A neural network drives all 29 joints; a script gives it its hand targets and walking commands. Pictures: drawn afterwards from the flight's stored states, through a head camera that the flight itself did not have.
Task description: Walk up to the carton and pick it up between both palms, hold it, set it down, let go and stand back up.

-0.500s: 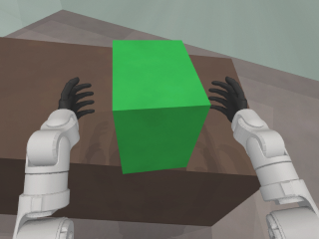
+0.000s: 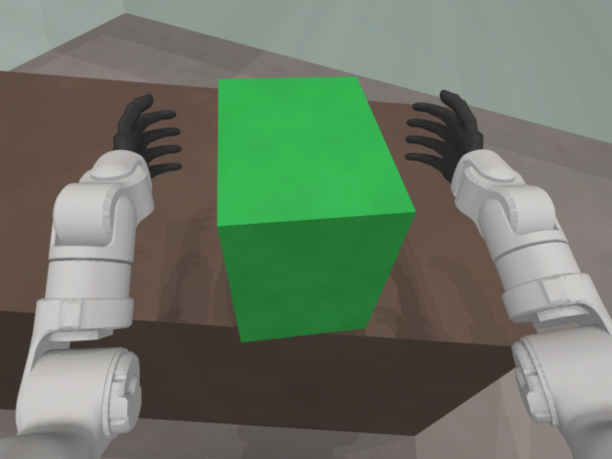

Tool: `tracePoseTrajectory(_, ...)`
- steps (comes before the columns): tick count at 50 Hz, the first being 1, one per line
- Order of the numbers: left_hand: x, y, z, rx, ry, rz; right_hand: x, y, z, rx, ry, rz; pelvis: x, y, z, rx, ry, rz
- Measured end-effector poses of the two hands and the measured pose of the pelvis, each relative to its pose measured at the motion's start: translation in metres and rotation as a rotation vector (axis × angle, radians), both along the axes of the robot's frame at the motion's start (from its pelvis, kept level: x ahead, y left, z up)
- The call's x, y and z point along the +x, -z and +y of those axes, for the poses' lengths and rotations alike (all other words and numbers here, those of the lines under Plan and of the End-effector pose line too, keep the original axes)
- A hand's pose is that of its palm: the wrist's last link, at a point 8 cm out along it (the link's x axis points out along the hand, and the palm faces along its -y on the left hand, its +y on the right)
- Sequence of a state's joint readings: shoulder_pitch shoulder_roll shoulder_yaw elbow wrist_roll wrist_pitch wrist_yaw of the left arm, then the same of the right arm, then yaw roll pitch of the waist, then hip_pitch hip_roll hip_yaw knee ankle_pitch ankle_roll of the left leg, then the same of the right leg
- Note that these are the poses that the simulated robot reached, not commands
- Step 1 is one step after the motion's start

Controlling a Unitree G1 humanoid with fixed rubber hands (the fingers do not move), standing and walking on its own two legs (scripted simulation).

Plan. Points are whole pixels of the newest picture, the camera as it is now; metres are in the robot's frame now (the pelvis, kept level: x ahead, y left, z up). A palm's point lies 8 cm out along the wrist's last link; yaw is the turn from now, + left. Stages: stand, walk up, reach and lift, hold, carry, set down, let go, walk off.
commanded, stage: reach and lift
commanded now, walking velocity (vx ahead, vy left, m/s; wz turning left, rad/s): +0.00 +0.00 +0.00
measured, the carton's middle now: (297, 212) +0.45 +0.06 +0.06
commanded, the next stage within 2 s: none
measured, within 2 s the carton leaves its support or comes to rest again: neither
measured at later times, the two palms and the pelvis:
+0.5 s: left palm (155, 197) +0.40 +0.24 +0.12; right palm (431, 187) +0.46 -0.11 +0.13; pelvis +0.00 +0.00 +0.00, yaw +2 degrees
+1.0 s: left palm (179, 222) +0.40 +0.22 +0.07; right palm (409, 206) +0.46 -0.09 +0.09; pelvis -0.01 +0.00 -0.01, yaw +1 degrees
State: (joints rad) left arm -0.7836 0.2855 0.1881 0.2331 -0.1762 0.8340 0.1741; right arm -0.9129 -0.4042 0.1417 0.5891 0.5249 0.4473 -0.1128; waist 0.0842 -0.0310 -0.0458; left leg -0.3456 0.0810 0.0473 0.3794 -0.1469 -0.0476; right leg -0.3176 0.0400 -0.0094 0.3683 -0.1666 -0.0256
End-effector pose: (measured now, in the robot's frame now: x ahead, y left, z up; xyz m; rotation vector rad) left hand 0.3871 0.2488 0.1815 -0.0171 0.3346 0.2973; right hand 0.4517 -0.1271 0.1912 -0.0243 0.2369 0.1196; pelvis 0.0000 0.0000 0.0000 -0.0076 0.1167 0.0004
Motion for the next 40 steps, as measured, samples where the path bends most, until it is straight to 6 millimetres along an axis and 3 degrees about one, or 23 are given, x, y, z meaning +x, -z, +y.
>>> tracePoseTrajectory(11, 0.013, 0.002, 0.005, 0.004, -0.012, 0.011, 0.018, -0.006, 0.01, 0.011, -0.001, 0.016, 0.0, 0.001, 0.001, -0.007, -0.01, 0.031)
tracePoseTrajectory(17, 0.013, 0.023, 0.007, -0.01, -0.011, 0.031, 0.017, 0.017, 0.014, -0.008, 0.015, 0.049, 0.002, 0.001, 0.002, -0.008, -0.024, 0.024)
tracePoseTrajectory(32, 0.008, 0.096, -0.015, -0.019, 0.0, 0.051, 0.004, 0.094, 0.025, -0.013, 0.039, 0.094, -0.001, 0.004, 0.004, -0.018, -0.023, 0.075)
tracePoseTrajectory(40, 0.01, 0.105, -0.019, 0.0, -0.022, 0.023, 0.009, 0.102, 0.038, 0.017, 0.035, 0.05, -0.004, 0.007, 0.003, -0.023, -0.018, 0.135)
